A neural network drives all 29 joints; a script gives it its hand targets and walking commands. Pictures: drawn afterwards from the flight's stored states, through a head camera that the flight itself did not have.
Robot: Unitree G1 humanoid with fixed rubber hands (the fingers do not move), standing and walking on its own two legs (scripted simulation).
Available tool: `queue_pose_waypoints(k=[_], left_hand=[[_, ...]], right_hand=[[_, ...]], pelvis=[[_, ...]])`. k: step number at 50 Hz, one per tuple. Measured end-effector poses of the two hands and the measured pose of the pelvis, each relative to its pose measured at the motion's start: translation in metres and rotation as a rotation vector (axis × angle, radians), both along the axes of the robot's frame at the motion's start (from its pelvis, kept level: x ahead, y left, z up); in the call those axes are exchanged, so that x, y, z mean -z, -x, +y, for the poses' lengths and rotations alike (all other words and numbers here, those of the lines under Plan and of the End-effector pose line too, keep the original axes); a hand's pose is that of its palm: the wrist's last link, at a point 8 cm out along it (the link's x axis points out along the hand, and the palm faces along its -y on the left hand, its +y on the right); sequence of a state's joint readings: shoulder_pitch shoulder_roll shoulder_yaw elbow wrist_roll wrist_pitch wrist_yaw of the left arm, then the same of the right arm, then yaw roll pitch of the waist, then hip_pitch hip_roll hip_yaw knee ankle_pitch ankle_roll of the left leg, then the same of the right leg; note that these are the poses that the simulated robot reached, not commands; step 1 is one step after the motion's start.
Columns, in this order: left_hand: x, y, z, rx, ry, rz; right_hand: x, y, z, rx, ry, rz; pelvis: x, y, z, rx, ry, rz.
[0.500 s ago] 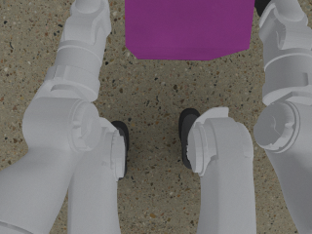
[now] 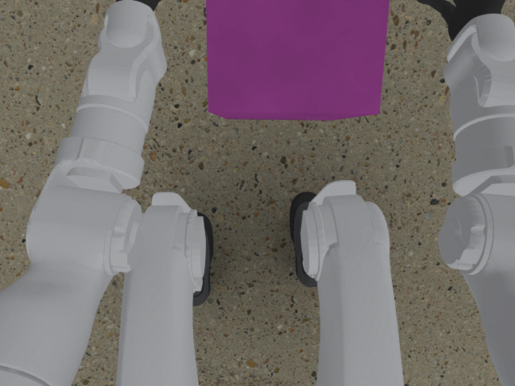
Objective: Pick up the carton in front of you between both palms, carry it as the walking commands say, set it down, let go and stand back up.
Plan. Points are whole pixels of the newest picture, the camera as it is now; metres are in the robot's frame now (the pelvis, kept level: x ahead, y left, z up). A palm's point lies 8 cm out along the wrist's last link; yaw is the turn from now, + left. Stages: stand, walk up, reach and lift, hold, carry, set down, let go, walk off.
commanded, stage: set down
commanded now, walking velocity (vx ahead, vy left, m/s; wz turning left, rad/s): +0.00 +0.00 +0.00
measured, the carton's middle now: (286, 50) +0.52 -0.09 -0.27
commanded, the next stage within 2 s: let go in 0.82 s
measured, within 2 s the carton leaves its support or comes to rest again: neither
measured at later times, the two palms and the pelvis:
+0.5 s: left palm out of the picture +0.56 +0.09 +0.02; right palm out of the picture +0.50 -0.30 +0.02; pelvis +0.02 +0.00 +0.12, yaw -1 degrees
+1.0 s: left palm out of the picture +0.53 +0.10 +0.15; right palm out of the picture +0.48 -0.30 +0.15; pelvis +0.05 -0.01 +0.26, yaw -1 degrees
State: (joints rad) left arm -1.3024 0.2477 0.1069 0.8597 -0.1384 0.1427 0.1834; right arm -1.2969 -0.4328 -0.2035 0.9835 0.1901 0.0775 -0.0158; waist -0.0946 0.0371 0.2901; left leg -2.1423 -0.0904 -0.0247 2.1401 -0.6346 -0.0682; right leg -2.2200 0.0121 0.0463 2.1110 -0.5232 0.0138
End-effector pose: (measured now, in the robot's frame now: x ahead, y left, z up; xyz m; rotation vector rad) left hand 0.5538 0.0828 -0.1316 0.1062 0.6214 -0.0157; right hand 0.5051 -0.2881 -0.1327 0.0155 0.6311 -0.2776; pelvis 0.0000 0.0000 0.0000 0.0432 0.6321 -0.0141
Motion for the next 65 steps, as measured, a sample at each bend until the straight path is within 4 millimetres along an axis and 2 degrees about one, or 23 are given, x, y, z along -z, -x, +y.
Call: queue_pose_waypoints(k=[9, 21, 29, 38, 45, 49, 55, 59, 65], left_hand=[[-0.067, 0.000, 0.003, -0.028, -0.006, 0.026], [-0.126, -0.002, 0.009, -0.028, -0.011, -0.002], [-0.177, -0.002, 0.008, -0.024, -0.012, 0.000], [-0.235, 0.000, 0.011, -0.023, -0.011, -0.002], [-0.268, 0.005, 0.014, -0.016, -0.027, 0.007], [-0.281, 0.020, 0.019, -0.011, -0.069, 0.030], [-0.303, 0.065, 0.036, -0.017, -0.116, 0.088], [-0.324, 0.091, 0.048, -0.014, -0.118, 0.107], [-0.355, 0.117, 0.066, 0.000, -0.109, 0.110]], right_hand=[[-0.067, 0.005, -0.002, 0.001, 0.004, 0.020], [-0.129, 0.002, -0.006, -0.005, 0.016, 0.001], [-0.181, 0.004, -0.013, -0.010, 0.010, -0.001], [-0.238, 0.003, -0.013, -0.023, 0.007, -0.005], [-0.271, 0.007, -0.012, -0.044, 0.022, 0.011], [-0.284, 0.018, -0.010, -0.087, 0.053, 0.048], [-0.304, 0.058, -0.008, -0.150, 0.089, 0.128], [-0.326, 0.085, -0.008, -0.163, 0.094, 0.151], [-0.360, 0.116, -0.002, -0.165, 0.089, 0.152]], pelvis=[[-0.050, -0.003, -0.001, 0.010, -0.009, 0.091], [-0.102, -0.011, -0.003, 0.007, -0.004, 0.161], [-0.146, -0.020, -0.003, 0.016, -0.004, 0.173], [-0.198, -0.030, -0.005, 0.023, -0.006, 0.167], [-0.232, -0.037, -0.008, 0.023, -0.001, 0.152], [-0.252, -0.044, -0.010, 0.023, 0.000, 0.131], [-0.285, -0.061, -0.014, 0.026, 0.005, 0.059], [-0.305, -0.073, -0.016, 0.029, 0.011, -0.003], [-0.327, -0.089, -0.016, 0.035, 0.022, -0.091]])
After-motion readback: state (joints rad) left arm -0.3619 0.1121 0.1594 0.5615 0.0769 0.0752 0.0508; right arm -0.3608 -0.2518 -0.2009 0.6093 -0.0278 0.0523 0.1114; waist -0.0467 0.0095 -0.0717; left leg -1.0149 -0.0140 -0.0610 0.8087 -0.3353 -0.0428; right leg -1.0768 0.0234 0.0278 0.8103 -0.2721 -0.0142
